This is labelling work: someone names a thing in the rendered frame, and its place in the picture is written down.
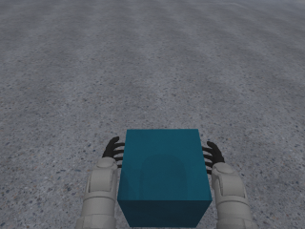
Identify left robot forearm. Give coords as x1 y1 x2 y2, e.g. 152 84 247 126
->
75 156 118 229

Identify right robot hand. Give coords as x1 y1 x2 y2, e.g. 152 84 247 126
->
202 141 225 175

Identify left robot hand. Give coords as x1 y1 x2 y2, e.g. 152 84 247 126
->
102 136 125 168

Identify carton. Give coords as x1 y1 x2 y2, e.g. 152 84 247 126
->
117 129 213 228

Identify right robot forearm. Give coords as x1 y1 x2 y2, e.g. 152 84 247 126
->
212 162 258 229

